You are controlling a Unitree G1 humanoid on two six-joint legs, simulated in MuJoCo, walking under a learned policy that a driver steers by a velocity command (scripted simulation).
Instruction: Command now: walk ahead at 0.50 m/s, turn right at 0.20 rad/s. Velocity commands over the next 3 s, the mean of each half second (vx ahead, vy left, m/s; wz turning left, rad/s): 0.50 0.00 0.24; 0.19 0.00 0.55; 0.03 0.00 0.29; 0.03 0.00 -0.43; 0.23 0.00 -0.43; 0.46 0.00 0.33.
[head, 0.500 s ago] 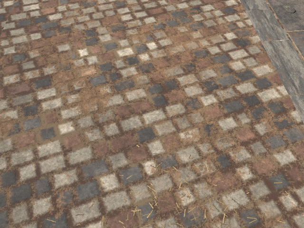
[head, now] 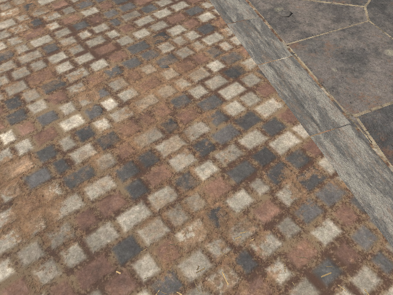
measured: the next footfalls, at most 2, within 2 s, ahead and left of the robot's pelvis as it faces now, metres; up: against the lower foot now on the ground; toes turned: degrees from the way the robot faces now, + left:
left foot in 0.56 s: +0.46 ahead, +0.15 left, +0.00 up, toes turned +15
right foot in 1.04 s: +0.64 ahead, +0.00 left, +0.00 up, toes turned +36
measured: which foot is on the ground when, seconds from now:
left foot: down 0.00-0.00, up 0.02-0.54, down 0.56-1.00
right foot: down 0.00-0.56, up 0.58-1.00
